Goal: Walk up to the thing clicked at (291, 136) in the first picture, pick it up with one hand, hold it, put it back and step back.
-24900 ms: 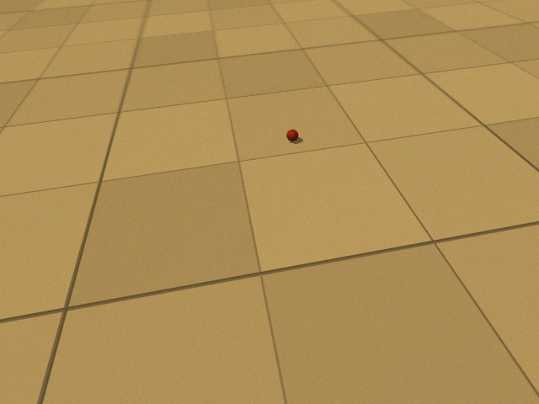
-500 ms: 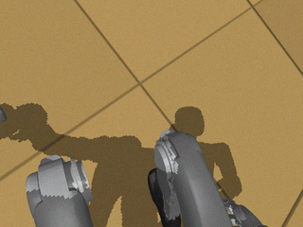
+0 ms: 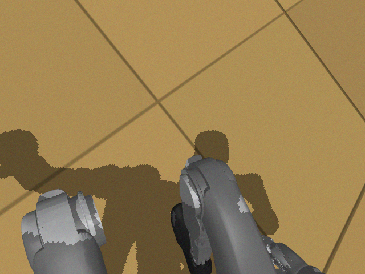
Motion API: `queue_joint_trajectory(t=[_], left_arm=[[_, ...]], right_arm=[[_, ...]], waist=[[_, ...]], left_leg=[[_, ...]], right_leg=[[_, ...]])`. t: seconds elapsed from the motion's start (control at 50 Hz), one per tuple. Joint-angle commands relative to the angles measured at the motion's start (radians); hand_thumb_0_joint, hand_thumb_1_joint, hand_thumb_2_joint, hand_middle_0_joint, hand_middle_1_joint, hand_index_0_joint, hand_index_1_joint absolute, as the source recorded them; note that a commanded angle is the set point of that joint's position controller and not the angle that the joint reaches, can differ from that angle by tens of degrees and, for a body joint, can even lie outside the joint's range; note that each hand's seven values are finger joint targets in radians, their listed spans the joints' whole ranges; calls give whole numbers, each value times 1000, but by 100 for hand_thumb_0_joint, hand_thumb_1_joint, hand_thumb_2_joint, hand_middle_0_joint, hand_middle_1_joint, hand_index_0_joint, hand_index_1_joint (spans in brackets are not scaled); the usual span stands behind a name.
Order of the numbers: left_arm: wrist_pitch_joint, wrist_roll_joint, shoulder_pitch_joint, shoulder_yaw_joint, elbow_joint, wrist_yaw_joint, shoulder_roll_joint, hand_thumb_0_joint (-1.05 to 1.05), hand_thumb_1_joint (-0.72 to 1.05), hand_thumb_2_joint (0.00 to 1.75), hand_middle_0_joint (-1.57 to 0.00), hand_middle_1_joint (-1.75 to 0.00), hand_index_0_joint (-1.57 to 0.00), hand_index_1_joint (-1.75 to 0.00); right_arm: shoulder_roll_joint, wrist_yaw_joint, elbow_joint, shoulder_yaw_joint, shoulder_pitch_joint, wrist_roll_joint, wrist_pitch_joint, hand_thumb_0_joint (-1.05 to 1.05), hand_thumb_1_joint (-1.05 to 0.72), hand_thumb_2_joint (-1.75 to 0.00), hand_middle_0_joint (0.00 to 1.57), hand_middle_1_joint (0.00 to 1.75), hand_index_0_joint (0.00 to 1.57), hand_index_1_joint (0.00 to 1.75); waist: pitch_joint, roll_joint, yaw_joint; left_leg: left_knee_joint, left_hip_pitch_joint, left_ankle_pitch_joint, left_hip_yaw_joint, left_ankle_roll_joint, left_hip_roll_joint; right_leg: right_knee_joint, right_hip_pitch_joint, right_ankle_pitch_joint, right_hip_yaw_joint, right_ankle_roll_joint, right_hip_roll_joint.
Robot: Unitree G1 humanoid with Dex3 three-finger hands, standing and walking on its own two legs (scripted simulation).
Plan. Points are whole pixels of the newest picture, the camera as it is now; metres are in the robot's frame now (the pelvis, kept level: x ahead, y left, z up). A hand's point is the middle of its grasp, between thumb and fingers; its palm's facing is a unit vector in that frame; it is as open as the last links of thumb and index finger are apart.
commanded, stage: rest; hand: left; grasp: from above
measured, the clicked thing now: out of the picture +0.40 +0.38 -0.25
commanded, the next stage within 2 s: open in 0.12 s
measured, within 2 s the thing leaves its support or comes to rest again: neither
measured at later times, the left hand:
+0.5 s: hand out of the picture +0.40 +0.36 -0.23, palm faces -0.41 -0.18 -0.89, open 9.9 cm
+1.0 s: hand out of the picture +0.39 +0.36 -0.22, palm faces -0.42 -0.19 -0.89, open 13.8 cm
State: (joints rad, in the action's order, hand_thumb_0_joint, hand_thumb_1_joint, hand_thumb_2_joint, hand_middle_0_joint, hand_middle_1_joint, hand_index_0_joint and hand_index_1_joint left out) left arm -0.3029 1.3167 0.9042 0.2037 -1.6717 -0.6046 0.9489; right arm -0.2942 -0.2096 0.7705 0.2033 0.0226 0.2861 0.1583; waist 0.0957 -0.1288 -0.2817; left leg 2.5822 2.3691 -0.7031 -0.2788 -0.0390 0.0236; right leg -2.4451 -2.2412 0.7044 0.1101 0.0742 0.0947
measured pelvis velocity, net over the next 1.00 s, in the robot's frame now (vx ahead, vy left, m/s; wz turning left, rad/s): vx -0.01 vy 0.00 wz -0.02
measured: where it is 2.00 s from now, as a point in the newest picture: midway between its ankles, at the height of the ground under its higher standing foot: (148, 273)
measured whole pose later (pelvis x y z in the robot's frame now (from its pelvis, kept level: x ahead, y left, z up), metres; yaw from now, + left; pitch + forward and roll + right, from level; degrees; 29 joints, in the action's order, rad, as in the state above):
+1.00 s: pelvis -0.01 +0.00 +0.00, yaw -1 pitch +25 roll -14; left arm -0.32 1.30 0.92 0.18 -1.69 -0.61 1.01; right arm -0.32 -0.24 0.73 0.25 0.03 0.30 0.20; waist 0.13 -0.14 -0.30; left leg 2.59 2.35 -0.69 -0.30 -0.03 0.02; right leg -2.43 -2.21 0.68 0.13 0.08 0.10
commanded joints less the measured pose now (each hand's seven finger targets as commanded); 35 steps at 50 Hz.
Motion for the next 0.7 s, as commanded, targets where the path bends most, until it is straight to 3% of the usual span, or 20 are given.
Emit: queue_joint_trajectory(t=[0.0, 0.04, 0.1, 0.14, 0.16, 0.18, 0.2, 0.22, 0.24, 0.28, 0.3, 0.32, 0.36, 0.38, 0.48, 0.5, 0.56, 0.6, 0.64, 0.68], left_arm=[[4, -15, 238, 23, 118, -64, 292, 0, 61, 74, -94, -71, -97, -68], [5, -17, 228, 19, 116, -73, 287, 0, 61, 72, -95, -68, -97, -66], [12, -11, 244, -10, 81, -72, 266, 0, 62, 71, -95, -68, -98, -66], [7, -13, 251, 17, 99, -80, 311, 0, 62, 73, -96, -68, -98, -66], [13, -17, 220, -1, 69, -79, 273, 0, 61, 72, -95, -67, -97, -65], [9, -17, 249, 7, 87, -83, 296, 0, 62, 72, -95, -67, -98, -65], [12, -18, 224, 5, 73, -86, 283, 0, 62, 72, -96, -68, -98, -66], [11, -14, 240, 10, 86, -87, 300, 0, 54, 69, -88, -69, -90, -66], [14, -18, 248, -6, 61, -85, 279, 0, 46, 66, -80, -69, -82, -66], [15, -23, 257, -23, 61, -81, 271, 0, 30, 61, -64, -67, -66, -64], [12, -28, 256, -5, 72, -85, 290, 0, 22, 60, -56, -67, -59, -64], [15, -25, 252, -16, 60, -83, 287, 0, 14, 60, -51, -67, -54, -64], [15, -32, 239, 7, 77, -90, 306, 0, -2, 61, -46, -69, -48, -66], [19, -25, 243, -16, 61, -84, 293, 0, -6, 63, -44, -70, -46, -67], [26, -42, 236, -2, 74, -67, 297, 0, -19, 76, -35, -79, -36, -77], [26, -42, 241, -26, 67, -62, 277, 0, -22, 76, -34, -78, -35, -77], [27, -47, 202, 27, 64, -59, 326, 0, -31, 81, -27, -81, -27, -81], [23, -52, 202, 14, 78, -50, 298, 0, -34, 84, -24, -84, -24, -83], [18, -60, 223, -25, 89, -36, 263, 0, -37, 86, -22, -85, -22, -85], [17, -50, 225, -4, 84, -29, 305, 0, -40, 89, -19, -89, -19, -89]], right_arm=[[-315, 7, 0, -77, 161, 3, 12, 0, -90, -90, 20, 30, 20, 30], [-315, 5, -2, -72, 143, 1, 14, 0, -90, -90, 20, 30, 20, 30], [-320, -3, -8, -71, 145, 5, 23, 0, -90, -90, 20, 30, 20, 30], [-331, -4, -19, -64, 147, 4, 29, 0, -90, -90, 20, 30, 20, 30], [-324, -4, -9, -61, 152, 3, 29, 0, -90, -90, 20, 30, 20, 30], [-329, -7, -19, -61, 150, 6, 35, 0, -90, -90, 20, 30, 20, 30], [-327, -6, -11, -59, 151, 6, 35, 0, -90, -90, 20, 30, 20, 30], [-330, -7, -19, -59, 152, 7, 39, 0, -89, -89, 20, 30, 20, 30], [-329, -13, -17, -55, 161, 11, 41, 0, -89, -89, 20, 30, 20, 30], [-330, -15, -13, -56, 151, 5, 50, 0, -89, -89, 20, 30, 20, 30], [-336, -13, -17, -56, 148, 7, 51, 0, -89, -89, 20, 30, 20, 30], [-335, -14, -19, -54, 149, 0, 53, 0, -89, -90, 20, 30, 20, 30], [-339, -13, -25, -52, 148, 6, 53, 0, -89, -89, 20, 30, 20, 30], [-333, -17, -23, -50, 154, 5, 56, 0, -89, -90, 20, 30, 20, 30], [-347, -21, -38, -59, 147, 3, 66, 0, -89, -90, 20, 30, 20, 30], [-340, -23, -34, -53, 144, 4, 66, 0, -89, -90, 20, 30, 20, 30], [-345, -22, -29, -57, 159, 2, 63, 0, -89, -90, 20, 30, 20, 30], [-343, -24, -37, -57, 161, 7, 60, 0, -89, -90, 20, 30, 20, 30], [-340, -23, -48, -53, 144, 3, 58, 0, -89, -90, 20, 30, 20, 30], [-348, -24, -35, -57, 164, 5, 54, 0, -89, -90, 20, 30, 20, 30]], waist=[[-640, 496, -17], [-634, 517, -8], [-597, 479, -34], [-608, 477, -32], [-605, 464, -24], [-604, 464, -36], [-615, 461, -23], [-619, 474, -33], [-595, 468, -44], [-586, 470, -41], [-597, 470, -38], [-583, 478, -35], [-595, 468, -28], [-579, 485, -34], [-593, 500, -36], [-581, 496, -38], [-601, 487, -26], [-607, 502, -29], [-594, 494, -39], [-584, 502, -47]], left_leg=[[-255, -526, 199, 158, 41, 21], [-272, -527, 192, 153, 37, 22], [-252, -504, 169, 150, 42, 23], [-255, -497, 183, 146, 45, 24], [-253, -498, 183, 146, 45, 25], [-246, -492, 189, 146, 45, 27], [-257, -503, 193, 142, 44, 26], [-249, -507, 203, 143, 44, 28], [-246, -494, 184, 142, 45, 26], [-249, -497, 168, 140, 44, 28], [-255, -498, 165, 137, 45, 29], [-258, -494, 153, 138, 44, 28], [-263, -488, 153, 137, 45, 26], [-259, -487, 148, 142, 44, 27], [-270, -529, 181, 128, 36, 29], [-265, -512, 169, 130, 39, 29], [-264, -512, 210, 132, 38, 30], [-272, -520, 218, 130, 37, 29], [-271, -514, 197, 125, 37, 29], [-270, -520, 197, 127, 36, 30]], right_leg=[[205, 292, -270, 153, -88, 20], [201, 282, -256, 157, -92, 24], [200, 262, -247, 161, -88, 22], [212, 291, -261, 159, -87, 23], [215, 292, -259, 157, -85, 25], [209, 294, -268, 161, -83, 25], [214, 299, -267, 160, -86, 27], [208, 309, -280, 161, -85, 28], [207, 291, -265, 165, -83, 24], [207, 278, -245, 164, -86, 25], [219, 287, -243, 166, -85, 29], [219, 282, -230, 161, -87, 29], [223, 292, -228, 167, -85, 28], [219, 289, -226, 159, -87, 28], [203, 284, -252, 174, -87, 24], [211, 282, -245, 171, -87, 26], [213, 317, -280, 167, -86, 26], [215, 324, -286, 169, -87, 26], [216, 306, -270, 173, -86, 25], [210, 306, -270, 173, -88, 24]])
